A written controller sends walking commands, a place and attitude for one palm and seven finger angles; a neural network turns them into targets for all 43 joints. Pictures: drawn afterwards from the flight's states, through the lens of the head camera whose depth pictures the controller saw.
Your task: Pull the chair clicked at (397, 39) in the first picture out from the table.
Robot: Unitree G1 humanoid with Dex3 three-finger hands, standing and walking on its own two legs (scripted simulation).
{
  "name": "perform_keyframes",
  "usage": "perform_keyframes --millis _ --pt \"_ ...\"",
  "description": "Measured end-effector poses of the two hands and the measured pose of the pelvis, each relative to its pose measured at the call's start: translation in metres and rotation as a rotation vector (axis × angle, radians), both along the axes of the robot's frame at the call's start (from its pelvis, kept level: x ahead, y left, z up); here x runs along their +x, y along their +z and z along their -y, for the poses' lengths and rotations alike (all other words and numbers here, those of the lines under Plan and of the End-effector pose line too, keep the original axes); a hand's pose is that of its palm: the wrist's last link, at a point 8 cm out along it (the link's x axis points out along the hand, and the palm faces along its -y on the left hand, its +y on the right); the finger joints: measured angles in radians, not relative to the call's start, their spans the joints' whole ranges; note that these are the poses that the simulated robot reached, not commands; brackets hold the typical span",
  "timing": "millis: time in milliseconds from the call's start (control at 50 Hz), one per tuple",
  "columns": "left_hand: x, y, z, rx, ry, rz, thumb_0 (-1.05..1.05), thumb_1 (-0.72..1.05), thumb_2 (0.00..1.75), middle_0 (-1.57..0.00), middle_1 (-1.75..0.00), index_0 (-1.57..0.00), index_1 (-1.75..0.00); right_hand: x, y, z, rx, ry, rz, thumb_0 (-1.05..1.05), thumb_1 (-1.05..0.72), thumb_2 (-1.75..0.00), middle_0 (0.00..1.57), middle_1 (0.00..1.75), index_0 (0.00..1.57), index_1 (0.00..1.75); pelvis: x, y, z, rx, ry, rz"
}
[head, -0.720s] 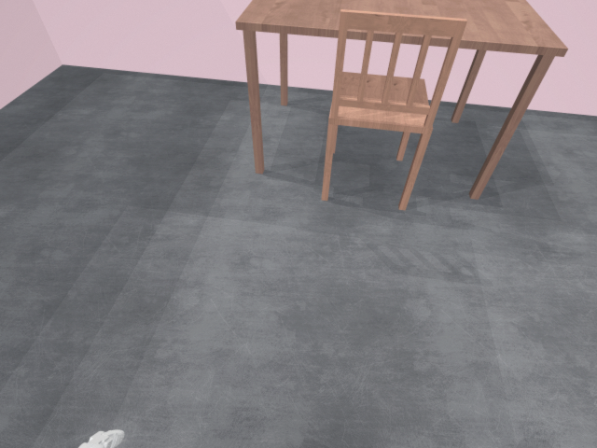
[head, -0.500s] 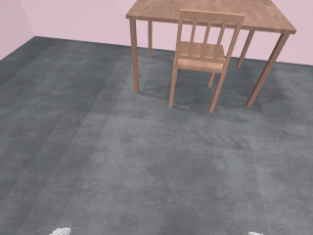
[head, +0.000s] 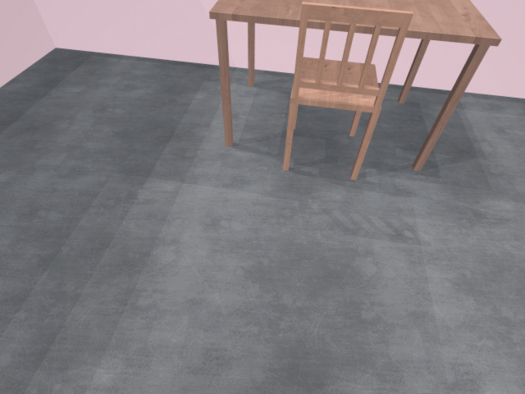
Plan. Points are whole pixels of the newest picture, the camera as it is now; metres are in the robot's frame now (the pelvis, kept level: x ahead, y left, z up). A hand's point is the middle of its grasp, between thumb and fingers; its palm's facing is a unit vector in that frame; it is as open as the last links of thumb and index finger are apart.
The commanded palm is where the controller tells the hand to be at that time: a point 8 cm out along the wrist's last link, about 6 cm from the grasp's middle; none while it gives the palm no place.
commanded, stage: stand and wait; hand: left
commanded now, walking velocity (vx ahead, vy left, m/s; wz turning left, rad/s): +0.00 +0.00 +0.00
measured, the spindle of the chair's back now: (345, 55) +1.36 -0.27 -0.10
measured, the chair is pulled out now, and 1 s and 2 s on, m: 0.00 0.00 0.00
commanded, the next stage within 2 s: look at it before walking up in 0.10 s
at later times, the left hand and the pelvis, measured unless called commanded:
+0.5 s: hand out of the picture +0.09 +0.24 -0.16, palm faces -0.03 -0.95 -0.32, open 7.4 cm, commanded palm none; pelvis +0.01 +0.00 +0.00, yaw +0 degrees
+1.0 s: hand out of the picture +0.08 +0.22 -0.17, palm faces -0.06 -0.96 -0.28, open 7.4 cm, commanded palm none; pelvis +0.03 -0.01 +0.00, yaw -4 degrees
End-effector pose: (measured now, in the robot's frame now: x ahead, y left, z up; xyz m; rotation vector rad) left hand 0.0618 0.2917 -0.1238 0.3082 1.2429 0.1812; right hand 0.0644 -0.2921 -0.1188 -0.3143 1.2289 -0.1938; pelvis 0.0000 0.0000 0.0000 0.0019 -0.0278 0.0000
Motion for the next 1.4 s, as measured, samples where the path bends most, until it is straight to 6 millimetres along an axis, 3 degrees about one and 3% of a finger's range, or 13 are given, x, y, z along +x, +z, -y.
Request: perform_keyframes --millis 400,880,1060,1200,1280,1400 --pt "0.022 0.003 0.006 -0.006 -0.013 0.042 0.0 0.9 0.89 -0.21 -0.3 -0.2 -0.3 0.02 0.003 -0.001 0.006 0.006 0.035 0.0 -0.9 -0.89 0.21 0.3 0.21 0.3 0.008 0.002 0.002 0.001 -0.002 -0.001" --pt "0.019 0.002 0.007 -0.002 -0.003 0.011 0.0 0.9 0.89 -0.21 -0.3 -0.2 -0.3 0.022 0.003 0.001 0.003 0.0 0.018 0.0 -0.9 -0.89 0.2 0.3 0.21 0.3 0.015 0.003 0.004 0.001 -0.011 -0.001" --pt "0.011 -0.014 0.039 -0.063 -0.034 -0.101 0.0 0.9 0.89 -0.2 -0.3 -0.2 -0.3 -0.002 -0.02 -0.012 0.084 -0.112 0.005 0.0 -0.9 -0.89 0.2 0.3 0.21 0.3 0.036 -0.007 0.014 0.018 -0.116 -0.013" --pt "0.041 -0.024 0.087 -0.082 -0.076 -0.088 0.0 0.9 0.89 -0.2 -0.3 -0.2 -0.3 -0.034 -0.049 0.004 0.134 -0.22 -0.112 0.0 -0.9 -0.89 0.21 0.3 0.21 0.3 0.064 -0.022 0.045 0.006 -0.169 -0.005" --pt "0.045 -0.018 0.107 -0.097 -0.054 -0.101 0.0 0.9 0.89 -0.2 -0.3 -0.2 -0.3 -0.013 -0.036 0.014 0.139 -0.232 -0.123 0.01 -0.91 -0.89 0.2 0.3 0.2 0.3 0.085 -0.011 0.058 0.013 -0.197 -0.01" --pt "0.055 -0.007 0.128 -0.123 -0.099 -0.227 0.0 0.9 0.89 -0.21 -0.3 -0.2 -0.3 0.062 -0.016 0.027 0.137 -0.272 0.039 0.01 -0.91 -0.89 0.2 0.3 0.2 0.3 0.123 0.002 0.064 0.021 -0.26 -0.036"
